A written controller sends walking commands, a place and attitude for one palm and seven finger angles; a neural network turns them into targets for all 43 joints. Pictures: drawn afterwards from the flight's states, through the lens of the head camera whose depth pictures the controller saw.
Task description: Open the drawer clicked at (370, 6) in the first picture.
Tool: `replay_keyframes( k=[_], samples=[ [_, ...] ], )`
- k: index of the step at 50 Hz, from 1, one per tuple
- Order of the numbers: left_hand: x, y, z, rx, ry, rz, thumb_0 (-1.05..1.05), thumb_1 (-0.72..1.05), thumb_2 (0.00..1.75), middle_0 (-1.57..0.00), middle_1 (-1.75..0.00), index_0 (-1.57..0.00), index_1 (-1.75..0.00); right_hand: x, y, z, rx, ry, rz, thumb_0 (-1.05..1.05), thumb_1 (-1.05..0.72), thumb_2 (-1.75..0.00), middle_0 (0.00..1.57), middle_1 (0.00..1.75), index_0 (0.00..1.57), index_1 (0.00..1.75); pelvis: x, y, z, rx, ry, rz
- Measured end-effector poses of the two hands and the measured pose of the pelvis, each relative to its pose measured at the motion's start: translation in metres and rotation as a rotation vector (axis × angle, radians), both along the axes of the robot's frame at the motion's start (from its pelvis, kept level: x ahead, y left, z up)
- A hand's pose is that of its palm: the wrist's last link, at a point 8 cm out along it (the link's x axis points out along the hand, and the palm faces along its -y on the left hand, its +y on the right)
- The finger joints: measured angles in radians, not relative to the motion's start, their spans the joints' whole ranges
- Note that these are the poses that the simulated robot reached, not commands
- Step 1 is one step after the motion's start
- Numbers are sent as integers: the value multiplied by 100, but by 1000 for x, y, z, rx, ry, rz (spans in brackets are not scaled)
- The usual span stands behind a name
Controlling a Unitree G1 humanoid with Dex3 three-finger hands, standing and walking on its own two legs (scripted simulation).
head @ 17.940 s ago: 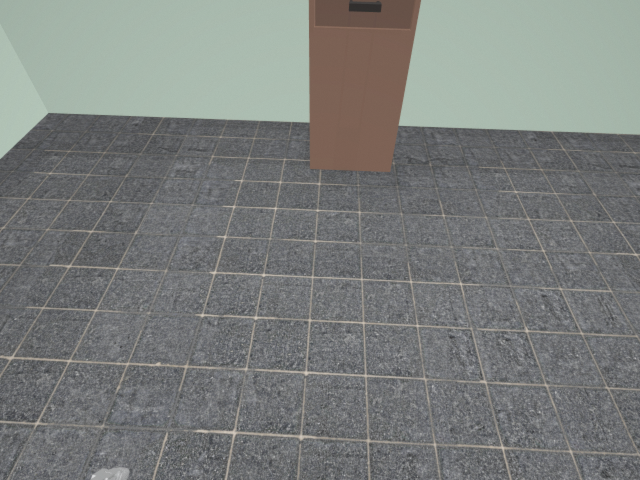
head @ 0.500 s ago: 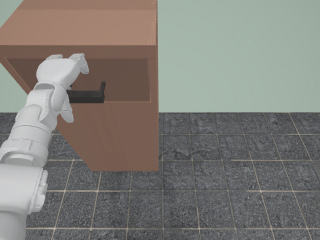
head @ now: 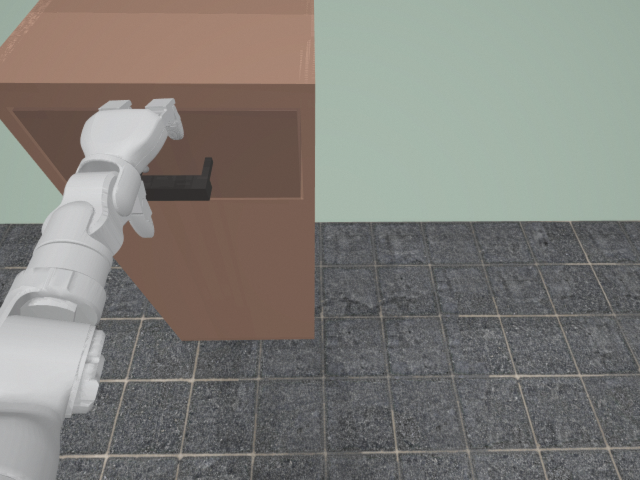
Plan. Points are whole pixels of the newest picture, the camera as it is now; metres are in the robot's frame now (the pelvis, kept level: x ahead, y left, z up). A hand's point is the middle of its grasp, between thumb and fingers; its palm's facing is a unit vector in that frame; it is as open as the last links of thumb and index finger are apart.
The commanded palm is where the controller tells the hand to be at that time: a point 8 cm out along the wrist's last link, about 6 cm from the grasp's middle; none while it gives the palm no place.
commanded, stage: re-aim the fingers above the handle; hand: left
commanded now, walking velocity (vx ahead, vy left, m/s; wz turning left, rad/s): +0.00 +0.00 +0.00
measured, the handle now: (170, 176) +0.53 +0.21 +0.04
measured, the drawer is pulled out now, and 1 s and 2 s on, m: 0.00 0.00 0.00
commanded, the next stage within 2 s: lower the fingers behind the handle in 1.16 s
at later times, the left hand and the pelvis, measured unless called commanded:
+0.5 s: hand (139, 172) +0.48 +0.22 +0.10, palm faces -0.02 -0.03 -1.00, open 13.8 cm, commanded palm +0.46 +0.23 +0.16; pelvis +0.00 +0.00 +0.00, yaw +0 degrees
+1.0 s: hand (138, 175) +0.47 +0.22 +0.10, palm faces -0.01 -0.03 -1.00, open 13.8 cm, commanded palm +0.45 +0.23 +0.16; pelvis +0.00 +0.00 +0.00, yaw +0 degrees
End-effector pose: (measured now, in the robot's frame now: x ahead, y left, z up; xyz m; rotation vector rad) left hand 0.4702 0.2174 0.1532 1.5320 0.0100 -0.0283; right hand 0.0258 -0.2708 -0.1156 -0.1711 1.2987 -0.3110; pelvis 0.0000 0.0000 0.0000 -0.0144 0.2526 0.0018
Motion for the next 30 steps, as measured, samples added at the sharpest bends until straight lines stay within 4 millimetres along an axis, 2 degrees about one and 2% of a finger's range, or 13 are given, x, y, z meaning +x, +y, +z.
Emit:
replay_keyframes(
  k=[17, 30],
  samples=[
    [-6, 5, 2, 7, 2, 13, -1, -49, 30, -32, -121, -33, -121, -11, 3, -1, 7, 12, -11, 0, -90, -90, 20, 30, 20, 30, -2, 0, 0, -1, -5, -5],
    [-7, 5, 3, 6, -3, 23, 0, -49, 30, -32, -120, -32, -120, -3, -3, 0, -4, -12, 2, 1, -90, -90, 20, 30, 20, 30, -3, -2, 0, 0, -7, -3]
  ],
)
